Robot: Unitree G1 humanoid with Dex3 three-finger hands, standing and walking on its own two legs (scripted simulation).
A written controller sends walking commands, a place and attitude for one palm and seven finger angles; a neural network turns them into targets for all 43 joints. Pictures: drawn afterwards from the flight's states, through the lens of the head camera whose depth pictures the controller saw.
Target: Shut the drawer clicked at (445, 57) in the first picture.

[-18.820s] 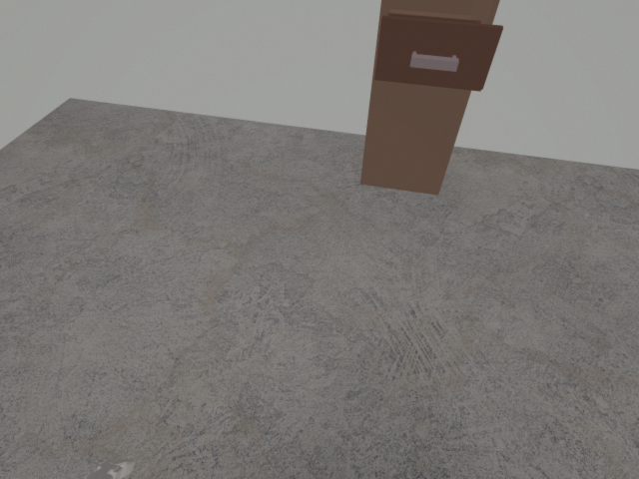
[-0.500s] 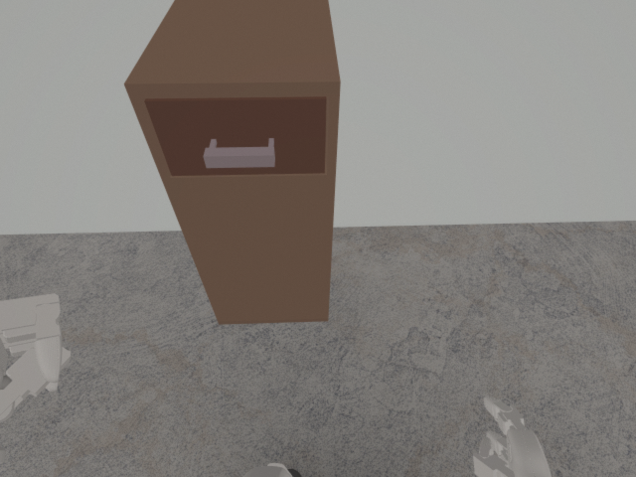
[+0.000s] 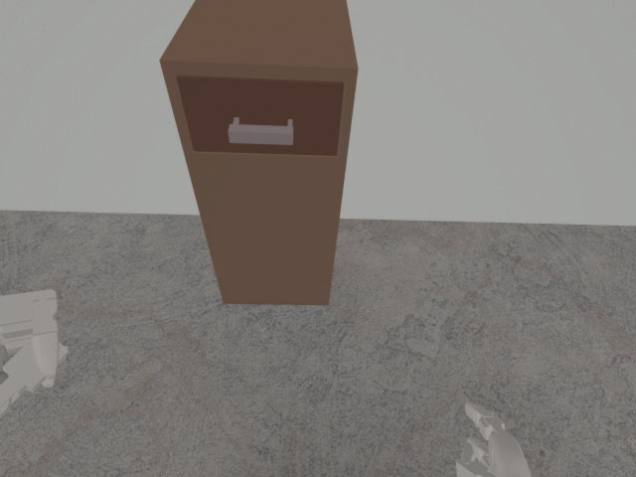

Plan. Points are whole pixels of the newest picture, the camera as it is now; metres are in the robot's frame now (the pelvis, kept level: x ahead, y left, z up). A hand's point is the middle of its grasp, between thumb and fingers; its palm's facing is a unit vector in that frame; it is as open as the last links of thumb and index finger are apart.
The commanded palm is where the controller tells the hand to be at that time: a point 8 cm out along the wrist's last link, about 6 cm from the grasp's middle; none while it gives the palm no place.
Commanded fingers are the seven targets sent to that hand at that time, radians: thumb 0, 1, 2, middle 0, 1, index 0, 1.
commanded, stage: stop stepping back and stand still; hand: left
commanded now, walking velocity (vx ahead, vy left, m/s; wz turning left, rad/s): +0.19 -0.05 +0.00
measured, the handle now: (262, 128) +0.77 +0.20 +0.01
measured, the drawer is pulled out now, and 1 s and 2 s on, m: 0.00 0.00 0.00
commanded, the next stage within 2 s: let the arm hang, fingers relaxed in 0.68 s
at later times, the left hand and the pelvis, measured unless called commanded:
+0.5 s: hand out of the picture +0.11 +0.26 +0.16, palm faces +0.45 -0.81 -0.37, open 3.2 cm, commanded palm +0.05 +0.30 +0.18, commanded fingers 0.00 0.90 0.90 -1.40 -1.60 -1.40 -1.60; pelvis -0.07 +0.01 -0.01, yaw +2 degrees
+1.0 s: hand out of the picture +0.06 +0.22 -0.13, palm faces +0.08 -0.96 -0.27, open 3.0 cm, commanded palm none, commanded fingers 0.00 0.90 0.90 -0.92 -1.08 -0.92 -1.08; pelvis -0.06 +0.02 -0.01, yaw +3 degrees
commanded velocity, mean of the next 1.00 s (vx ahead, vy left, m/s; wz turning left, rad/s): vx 0.07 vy -0.01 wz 0.00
